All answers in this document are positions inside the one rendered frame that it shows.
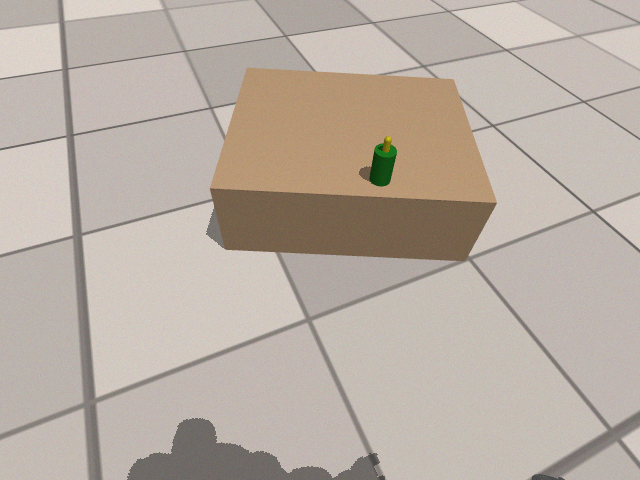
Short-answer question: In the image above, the bottle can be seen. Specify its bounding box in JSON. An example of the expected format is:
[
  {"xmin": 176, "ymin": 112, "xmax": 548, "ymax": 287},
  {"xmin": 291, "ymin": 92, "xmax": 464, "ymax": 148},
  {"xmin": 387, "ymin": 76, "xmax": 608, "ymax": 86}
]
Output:
[{"xmin": 370, "ymin": 136, "xmax": 397, "ymax": 186}]

